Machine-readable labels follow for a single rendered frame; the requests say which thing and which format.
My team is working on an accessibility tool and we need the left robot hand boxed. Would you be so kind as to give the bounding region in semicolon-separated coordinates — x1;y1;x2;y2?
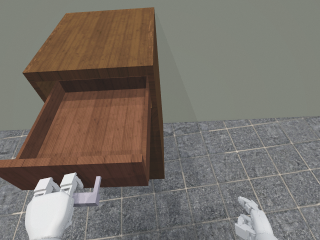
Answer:
25;172;84;240

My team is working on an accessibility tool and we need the right robot hand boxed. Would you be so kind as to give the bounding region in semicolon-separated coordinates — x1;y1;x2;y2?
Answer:
234;196;274;240

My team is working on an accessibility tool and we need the drawer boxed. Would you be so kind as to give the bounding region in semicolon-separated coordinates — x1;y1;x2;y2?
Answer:
0;75;151;190

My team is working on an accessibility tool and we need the handle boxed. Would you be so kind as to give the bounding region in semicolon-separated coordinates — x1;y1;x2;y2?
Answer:
52;176;102;207

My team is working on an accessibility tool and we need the cabinet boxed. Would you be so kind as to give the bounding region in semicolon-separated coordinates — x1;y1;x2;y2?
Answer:
22;7;165;180

